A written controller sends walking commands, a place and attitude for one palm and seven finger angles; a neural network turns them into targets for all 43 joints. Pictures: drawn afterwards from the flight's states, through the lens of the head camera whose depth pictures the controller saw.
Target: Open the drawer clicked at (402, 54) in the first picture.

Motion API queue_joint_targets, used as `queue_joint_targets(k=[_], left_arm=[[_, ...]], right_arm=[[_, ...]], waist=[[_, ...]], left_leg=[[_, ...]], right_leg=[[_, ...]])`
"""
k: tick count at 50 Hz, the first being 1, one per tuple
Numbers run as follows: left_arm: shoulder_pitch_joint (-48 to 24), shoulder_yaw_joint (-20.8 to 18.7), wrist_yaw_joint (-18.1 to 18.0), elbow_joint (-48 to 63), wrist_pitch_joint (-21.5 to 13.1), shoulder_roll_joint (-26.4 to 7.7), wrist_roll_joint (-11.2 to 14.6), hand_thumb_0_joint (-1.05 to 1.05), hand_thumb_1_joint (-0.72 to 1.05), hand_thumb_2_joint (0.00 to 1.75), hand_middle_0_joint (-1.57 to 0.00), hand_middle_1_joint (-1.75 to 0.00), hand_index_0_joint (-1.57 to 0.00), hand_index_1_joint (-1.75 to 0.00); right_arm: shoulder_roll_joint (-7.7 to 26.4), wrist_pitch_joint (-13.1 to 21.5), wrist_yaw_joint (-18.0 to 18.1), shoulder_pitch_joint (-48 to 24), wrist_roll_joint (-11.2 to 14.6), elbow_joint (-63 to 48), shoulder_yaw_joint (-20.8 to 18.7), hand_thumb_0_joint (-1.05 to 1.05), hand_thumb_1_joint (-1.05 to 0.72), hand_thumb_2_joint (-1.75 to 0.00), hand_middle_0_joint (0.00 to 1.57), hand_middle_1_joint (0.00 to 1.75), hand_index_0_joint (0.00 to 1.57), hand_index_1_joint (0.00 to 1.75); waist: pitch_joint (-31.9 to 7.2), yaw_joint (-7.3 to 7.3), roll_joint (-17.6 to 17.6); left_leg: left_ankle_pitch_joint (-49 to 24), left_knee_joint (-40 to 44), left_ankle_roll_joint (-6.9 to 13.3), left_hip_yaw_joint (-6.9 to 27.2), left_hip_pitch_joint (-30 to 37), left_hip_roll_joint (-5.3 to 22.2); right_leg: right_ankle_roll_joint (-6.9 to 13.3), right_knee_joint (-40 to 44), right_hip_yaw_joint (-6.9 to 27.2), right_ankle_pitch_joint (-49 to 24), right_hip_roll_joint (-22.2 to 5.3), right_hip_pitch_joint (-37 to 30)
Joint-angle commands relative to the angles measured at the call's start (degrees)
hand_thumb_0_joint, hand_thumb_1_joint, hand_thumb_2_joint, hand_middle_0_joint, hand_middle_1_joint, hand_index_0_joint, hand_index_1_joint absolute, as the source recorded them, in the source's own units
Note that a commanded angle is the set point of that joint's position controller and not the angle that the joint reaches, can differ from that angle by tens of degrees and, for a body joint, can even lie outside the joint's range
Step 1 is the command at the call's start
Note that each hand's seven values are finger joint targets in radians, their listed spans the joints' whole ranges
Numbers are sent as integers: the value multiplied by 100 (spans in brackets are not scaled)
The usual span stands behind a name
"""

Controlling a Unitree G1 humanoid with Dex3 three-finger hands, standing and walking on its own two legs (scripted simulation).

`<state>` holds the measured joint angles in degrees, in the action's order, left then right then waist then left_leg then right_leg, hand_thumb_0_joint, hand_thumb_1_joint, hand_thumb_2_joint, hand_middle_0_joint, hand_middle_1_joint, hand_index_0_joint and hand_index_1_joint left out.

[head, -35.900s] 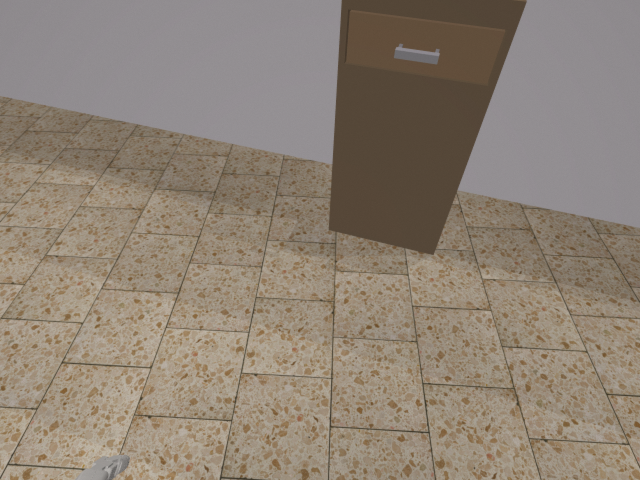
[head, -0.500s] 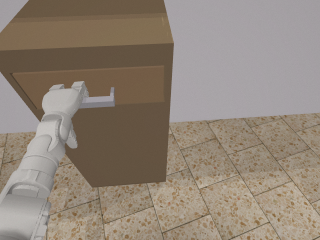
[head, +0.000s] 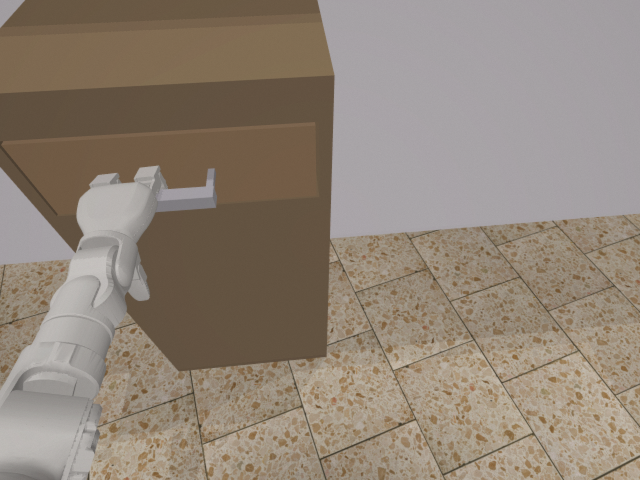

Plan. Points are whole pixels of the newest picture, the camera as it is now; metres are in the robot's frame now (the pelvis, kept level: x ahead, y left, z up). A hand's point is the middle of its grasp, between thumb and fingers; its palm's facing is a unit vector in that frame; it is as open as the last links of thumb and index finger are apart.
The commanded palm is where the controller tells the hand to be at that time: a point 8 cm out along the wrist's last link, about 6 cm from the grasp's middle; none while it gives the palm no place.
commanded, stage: lower the fingers behind the handle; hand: left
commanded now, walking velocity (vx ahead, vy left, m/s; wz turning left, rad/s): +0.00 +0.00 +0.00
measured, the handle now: (174, 188) +0.49 +0.22 +0.07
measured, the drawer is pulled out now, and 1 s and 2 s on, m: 0.00 0.00 0.11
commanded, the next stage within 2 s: close the thumb around the handle in 0.18 s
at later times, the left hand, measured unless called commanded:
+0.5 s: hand (137, 236) +0.42 +0.26 +0.05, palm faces -0.03 -0.03 -1.00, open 12.7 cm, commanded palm +0.40 +0.26 +0.11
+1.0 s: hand (138, 236) +0.42 +0.26 +0.05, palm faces -0.03 -0.04 -1.00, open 6.1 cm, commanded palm +0.40 +0.26 +0.11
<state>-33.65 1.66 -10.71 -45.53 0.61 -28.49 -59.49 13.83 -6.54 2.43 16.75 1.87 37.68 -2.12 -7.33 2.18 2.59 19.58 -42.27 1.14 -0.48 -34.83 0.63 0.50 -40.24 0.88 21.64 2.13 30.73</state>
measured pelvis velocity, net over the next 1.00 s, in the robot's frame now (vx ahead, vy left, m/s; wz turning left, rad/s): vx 0.01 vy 0.00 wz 0.00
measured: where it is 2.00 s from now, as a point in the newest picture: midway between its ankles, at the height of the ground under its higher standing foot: outside the picture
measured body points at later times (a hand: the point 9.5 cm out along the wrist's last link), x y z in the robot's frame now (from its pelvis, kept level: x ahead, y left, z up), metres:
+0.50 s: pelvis +0.01 +0.00 +0.00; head +0.06 -0.01 +0.45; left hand +0.42 +0.26 +0.10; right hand +0.09 -0.27 -0.12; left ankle +0.01 +0.11 -0.71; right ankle -0.02 -0.12 -0.71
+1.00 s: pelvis +0.01 +0.00 +0.00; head +0.06 +0.00 +0.45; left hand +0.42 +0.26 +0.10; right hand +0.10 -0.26 -0.13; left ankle +0.01 +0.11 -0.71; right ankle -0.02 -0.12 -0.71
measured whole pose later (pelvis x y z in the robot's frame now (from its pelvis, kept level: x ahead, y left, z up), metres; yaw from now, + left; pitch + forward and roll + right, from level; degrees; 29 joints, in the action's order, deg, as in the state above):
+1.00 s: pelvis +0.01 +0.00 +0.00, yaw +0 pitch +13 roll -1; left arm -29.9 1.7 -10.8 -40.8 1.9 -27.6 -58.5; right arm 14.2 -6.9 2.1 16.5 1.9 38.2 -2.8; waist -7.8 1.9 2.6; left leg 20.5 -42.0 1.4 -0.6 -34.0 0.4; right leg 0.3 -39.6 1.0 22.4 1.9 29.7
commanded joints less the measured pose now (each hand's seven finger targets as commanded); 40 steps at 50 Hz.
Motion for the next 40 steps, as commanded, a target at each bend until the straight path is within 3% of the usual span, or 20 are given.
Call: queue_joint_targets(k=[1,3,6,8,10,13,14,16,18,21,22,25,26,27,29,30,36,37,39,40], left_arm=[[-1938,-572,-209,923,-178,-1558,20,0,-50,30,-30,-120,-30,-120],[-2042,-450,-245,963,-203,-1430,-6,0,-50,30,-30,-120,-30,-120],[-1973,-591,-313,1054,-249,-1552,-33,0,-50,30,-30,-120,-30,-120],[-1959,-434,-354,1314,-253,-1325,-3,0,-50,30,-30,-120,-30,-120],[-1894,-499,-370,1200,-203,-1360,38,0,-50,30,-30,-120,-30,-120],[-1940,-612,-387,1167,-131,-1564,8,0,-50,30,-30,-120,-30,-120],[-2022,-468,-385,1250,-116,-1431,-16,0,-50,30,-30,-120,-30,-120],[-1852,-565,-396,1305,-88,-1500,-29,0,-39,35,-31,-121,-31,-121],[-1978,-321,-388,1349,-46,-1228,11,0,-28,40,-32,-122,-32,-122],[-1897,-463,-385,1369,-16,-1396,-4,0,-11,47,-33,-124,-33,-124],[-1870,-310,-362,1347,8,-1202,21,0,-5,49,-33,-125,-33,-125],[-1784,-517,-334,1404,4,-1447,12,0,12,56,-34,-127,-34,-127],[-1773,-444,-325,1427,8,-1375,8,0,17,59,-35,-127,-35,-127],[-1780,-312,-309,1431,10,-1190,19,0,23,61,-35,-128,-35,-128],[-1777,-276,-294,1525,-5,-1129,49,0,34,66,-36,-129,-36,-129],[-1796,-397,-292,1445,0,-1287,41,0,40,68,-36,-130,-36,-130],[-1724,-326,-271,1514,-9,-1189,22,0,73,83,-39,-133,-39,-133],[-1847,-257,-273,1573,-13,-1139,25,0,79,85,-39,-134,-39,-134],[-1707,-302,-285,1674,-5,-1130,33,0,90,90,-40,-135,-40,-135],[-1601,-347,-272,1636,27,-1167,53,0,90,90,-40,-135,-40,-135]], right_arm=[[899,159,111,151,-19,-555,-319,0,-90,-90,20,30,20,30],[873,174,96,172,-20,-548,-329,0,-90,-90,20,30,20,30],[891,182,81,221,-32,-519,-364,0,-90,-90,20,30,20,30],[865,189,61,205,-33,-531,-392,0,-90,-90,20,30,20,30],[909,181,55,228,-32,-477,-401,0,-90,-90,20,30,20,30],[916,170,63,205,-21,-466,-379,0,-90,-90,20,30,20,30],[901,173,58,175,-18,-476,-386,0,-90,-90,20,30,20,30],[902,163,63,182,-18,-474,-400,0,-90,-90,20,30,20,30],[892,167,48,152,-13,-482,-388,0,-90,-90,20,30,20,30],[910,155,59,120,-14,-494,-395,0,-90,-90,20,30,20,30],[900,160,63,122,-16,-514,-388,0,-90,-90,20,30,20,30],[929,144,72,99,-29,-527,-393,0,-90,-90,20,30,20,30],[903,146,70,85,-16,-537,-373,0,-90,-90,20,30,20,30],[893,154,59,89,-20,-543,-380,0,-90,-90,20,30,20,30],[898,166,50,74,-23,-557,-391,0,-90,-90,20,30,20,30],[924,151,62,77,-25,-537,-388,0,-90,-90,20,30,20,30],[886,153,53,78,-23,-572,-380,0,-90,-90,20,30,20,30],[895,155,48,65,-26,-562,-375,0,-90,-90,20,30,20,30],[884,156,33,81,-41,-570,-393,0,-90,-90,20,30,20,30],[905,138,37,73,-42,-578,-394,0,-90,-90,20,30,20,30]], waist=[[-1689,-23,-201],[-1675,-3,-26],[-1904,-56,-14],[-2065,-30,141],[-1945,23,-99],[-1912,-26,-73],[-1909,3,95],[-2035,-43,118],[-1858,33,155],[-1921,-4,99],[-1896,22,39],[-2014,-45,47],[-1983,-52,184],[-1909,-2,74],[-1914,6,68],[-1892,20,-21],[-1956,-44,131],[-1878,5,185],[-2043,-47,220],[-2079,-40,80]], left_leg=[[-1877,342,153,-80,1165,-187],[-1881,331,150,-85,1225,-196],[-2118,288,150,-76,1320,-183],[-2351,229,145,-82,1498,-187],[-2304,252,150,-67,1412,-170],[-2206,286,149,-81,1310,-192],[-2264,274,146,-87,1402,-193],[-2470,259,146,-83,1482,-182],[-2325,294,136,-67,1524,-175],[-2343,316,138,-49,1562,-159],[-2323,315,147,-61,1550,-177],[-2499,314,138,-43,1585,-161],[-2533,310,129,-52,1599,-162],[-2502,305,130,-37,1615,-158],[-2501,311,131,-30,1681,-146],[-2459,314,131,-18,1627,-137],[-2591,304,120,-15,1679,-138],[-2552,301,117,-4,1722,-131],[-2819,265,113,1,1823,-120],[-2856,258,119,11,1798,-121]], right_leg=[[122,452,-139,-2013,136,-604],[133,445,-148,-1949,144,-489],[149,388,-140,-2117,153,-564],[148,361,-140,-2281,163,-539],[144,407,-160,-2270,161,-579],[133,388,-152,-2281,148,-641],[140,391,-153,-2269,153,-553],[150,377,-145,-2404,158,-644],[144,419,-189,-2197,166,-474],[154,415,-180,-2173,168,-533],[145,435,-191,-2183,166,-539],[167,411,-181,-2288,165,-655],[164,387,-187,-2310,161,-611],[153,400,-218,-2256,168,-538],[152,421,-222,-2191,173,-492],[160,436,-209,-2162,173,-533],[164,388,-215,-2218,168,-511],[166,395,-231,-2151,173,-411],[173,360,-234,-2273,179,-455],[171,384,-218,-2326,179,-552]])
